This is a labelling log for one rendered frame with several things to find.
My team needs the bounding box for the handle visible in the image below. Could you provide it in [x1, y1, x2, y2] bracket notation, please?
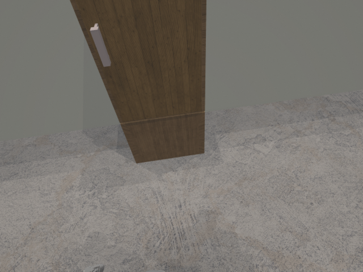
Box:
[90, 23, 111, 67]

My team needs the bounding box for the cupboard door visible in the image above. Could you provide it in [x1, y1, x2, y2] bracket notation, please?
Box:
[75, 0, 202, 122]

